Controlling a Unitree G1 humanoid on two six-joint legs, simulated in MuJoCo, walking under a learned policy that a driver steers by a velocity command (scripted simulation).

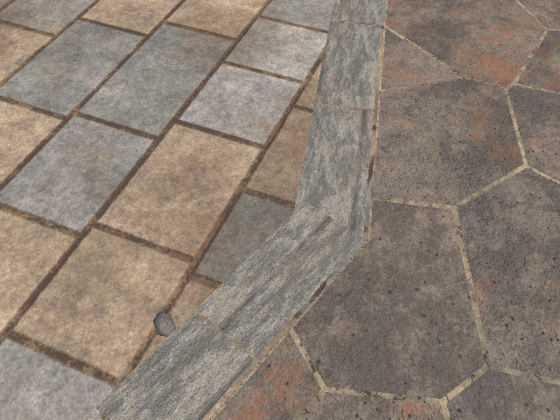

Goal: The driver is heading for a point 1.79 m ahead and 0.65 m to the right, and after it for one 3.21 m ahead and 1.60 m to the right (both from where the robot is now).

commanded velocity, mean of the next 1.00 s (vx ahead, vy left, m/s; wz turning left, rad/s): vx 0.06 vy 0.00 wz -0.51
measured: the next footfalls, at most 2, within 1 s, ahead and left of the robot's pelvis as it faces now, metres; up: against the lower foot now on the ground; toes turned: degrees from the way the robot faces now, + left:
right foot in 0.02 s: +0.19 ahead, -0.10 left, +0.00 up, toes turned -4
left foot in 0.50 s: +0.22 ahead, +0.12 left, +0.00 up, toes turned -24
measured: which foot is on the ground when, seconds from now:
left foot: down 0.00-0.02, up 0.04-0.48, down 0.50-0.90, up 0.92-1.00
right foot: up 0.00-0.00, down 0.02-0.50, up 0.52-0.88, down 0.90-1.00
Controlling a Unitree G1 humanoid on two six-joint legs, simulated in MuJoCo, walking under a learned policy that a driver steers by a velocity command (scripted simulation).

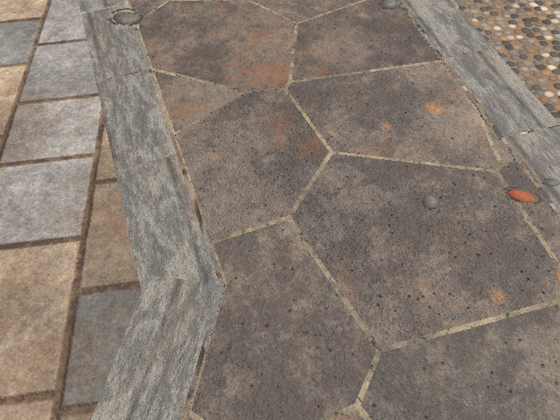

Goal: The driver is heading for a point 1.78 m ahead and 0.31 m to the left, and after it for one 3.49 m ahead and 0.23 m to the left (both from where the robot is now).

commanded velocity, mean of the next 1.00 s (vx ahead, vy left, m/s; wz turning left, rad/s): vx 0.00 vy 0.00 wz -0.04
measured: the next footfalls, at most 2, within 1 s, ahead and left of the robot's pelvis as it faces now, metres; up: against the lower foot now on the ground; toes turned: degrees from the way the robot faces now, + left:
left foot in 0.22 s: +0.03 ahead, +0.14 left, +0.00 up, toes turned +0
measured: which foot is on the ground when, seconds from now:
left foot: up 0.00-0.20, down 0.22-1.00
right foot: down 0.00-1.00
